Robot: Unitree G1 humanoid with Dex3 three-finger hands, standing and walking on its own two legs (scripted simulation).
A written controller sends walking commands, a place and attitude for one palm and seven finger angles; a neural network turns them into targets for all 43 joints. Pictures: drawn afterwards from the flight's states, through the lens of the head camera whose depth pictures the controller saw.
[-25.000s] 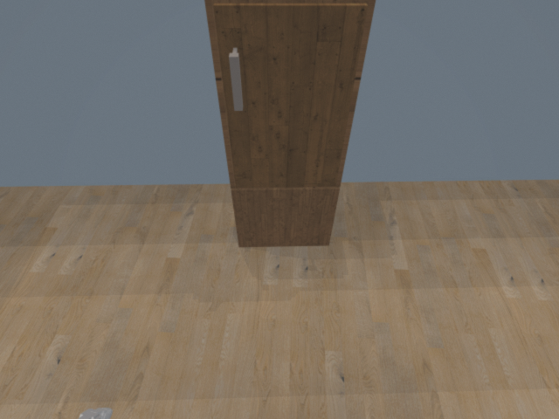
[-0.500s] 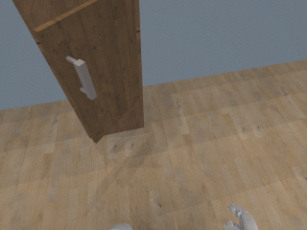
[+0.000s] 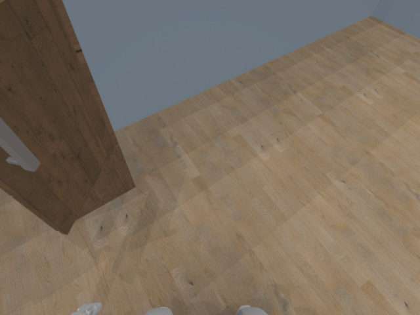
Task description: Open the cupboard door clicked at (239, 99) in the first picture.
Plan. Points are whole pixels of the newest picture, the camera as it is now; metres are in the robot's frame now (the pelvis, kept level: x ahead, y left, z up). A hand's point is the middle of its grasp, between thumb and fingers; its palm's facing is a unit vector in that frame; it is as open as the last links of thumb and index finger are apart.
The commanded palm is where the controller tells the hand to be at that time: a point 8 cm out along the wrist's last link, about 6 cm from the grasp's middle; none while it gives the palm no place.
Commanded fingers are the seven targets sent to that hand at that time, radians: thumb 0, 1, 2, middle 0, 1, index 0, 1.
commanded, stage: walk to a spot facing it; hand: left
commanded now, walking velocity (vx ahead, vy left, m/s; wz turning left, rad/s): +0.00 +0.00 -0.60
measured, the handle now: (2, 143) +0.39 +0.42 +0.07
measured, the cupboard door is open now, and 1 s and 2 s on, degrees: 42 42 42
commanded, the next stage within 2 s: turn to face it in 1.86 s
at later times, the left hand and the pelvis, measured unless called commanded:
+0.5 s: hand (136, 308) +0.15 +0.16 -0.16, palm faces -0.29 -0.93 -0.21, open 7.4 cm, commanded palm none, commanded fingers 0.00 0.90 0.90 -0.20 -0.30 -0.20 -0.30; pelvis +0.01 -0.01 +0.01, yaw -19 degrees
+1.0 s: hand (217, 243) +0.29 -0.01 -0.15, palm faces -0.59 -0.78 -0.19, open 7.4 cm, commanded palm none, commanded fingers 0.00 0.90 0.90 -0.20 -0.30 -0.20 -0.30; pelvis +0.11 -0.11 +0.01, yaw -36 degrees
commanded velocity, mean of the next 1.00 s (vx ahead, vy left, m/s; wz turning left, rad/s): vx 0.23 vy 0.00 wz -0.54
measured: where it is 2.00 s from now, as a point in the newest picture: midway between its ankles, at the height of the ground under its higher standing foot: (298, 263)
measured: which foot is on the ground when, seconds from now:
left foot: down 0.00-0.24, up 0.26-0.46, down 0.48-0.80, up 0.82-1.00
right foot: down 0.00-0.00, up 0.02-0.24, down 0.26-0.48, up 0.50-0.80, down 0.82-1.00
